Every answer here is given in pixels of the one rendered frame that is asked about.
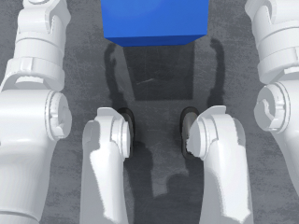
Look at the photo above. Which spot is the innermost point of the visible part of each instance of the right robot forearm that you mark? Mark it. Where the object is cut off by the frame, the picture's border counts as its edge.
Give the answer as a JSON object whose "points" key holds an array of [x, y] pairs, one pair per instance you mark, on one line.
{"points": [[275, 26]]}

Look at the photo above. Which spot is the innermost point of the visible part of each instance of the robot right upper arm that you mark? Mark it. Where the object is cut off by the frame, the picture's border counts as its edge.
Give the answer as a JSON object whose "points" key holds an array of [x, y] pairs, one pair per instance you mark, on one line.
{"points": [[277, 112]]}

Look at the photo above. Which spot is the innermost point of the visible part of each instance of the right robot shin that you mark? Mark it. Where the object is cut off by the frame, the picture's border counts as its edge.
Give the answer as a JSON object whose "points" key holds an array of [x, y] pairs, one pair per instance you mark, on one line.
{"points": [[214, 110]]}

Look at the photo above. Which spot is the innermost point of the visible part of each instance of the carton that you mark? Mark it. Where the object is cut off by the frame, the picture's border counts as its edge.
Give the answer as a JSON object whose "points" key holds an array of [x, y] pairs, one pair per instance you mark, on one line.
{"points": [[148, 23]]}

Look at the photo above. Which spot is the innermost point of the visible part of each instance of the robot left upper arm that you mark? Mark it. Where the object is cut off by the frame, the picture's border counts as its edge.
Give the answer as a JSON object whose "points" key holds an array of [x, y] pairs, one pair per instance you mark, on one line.
{"points": [[31, 123]]}

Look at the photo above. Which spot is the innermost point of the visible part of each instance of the left robot thigh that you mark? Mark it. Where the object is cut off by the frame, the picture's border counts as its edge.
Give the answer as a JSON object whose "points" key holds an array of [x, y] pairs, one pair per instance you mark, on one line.
{"points": [[102, 195]]}

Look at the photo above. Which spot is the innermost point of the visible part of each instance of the left robot forearm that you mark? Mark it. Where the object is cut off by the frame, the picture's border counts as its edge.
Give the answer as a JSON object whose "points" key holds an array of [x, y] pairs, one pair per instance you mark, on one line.
{"points": [[37, 63]]}

